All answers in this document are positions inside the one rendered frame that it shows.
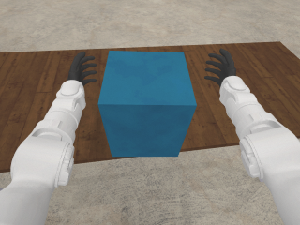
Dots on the table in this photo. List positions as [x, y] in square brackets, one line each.
[29, 82]

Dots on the left robot forearm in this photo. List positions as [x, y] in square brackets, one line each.
[62, 119]

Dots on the robot right upper arm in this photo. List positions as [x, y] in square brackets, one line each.
[273, 155]

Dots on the right robot forearm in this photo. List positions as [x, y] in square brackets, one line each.
[246, 113]

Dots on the left robot hand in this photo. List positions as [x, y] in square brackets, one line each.
[76, 69]

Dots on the right robot hand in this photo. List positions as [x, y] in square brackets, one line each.
[226, 66]

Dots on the robot left upper arm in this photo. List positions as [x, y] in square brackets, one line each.
[41, 166]

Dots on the carton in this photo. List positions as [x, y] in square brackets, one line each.
[146, 103]

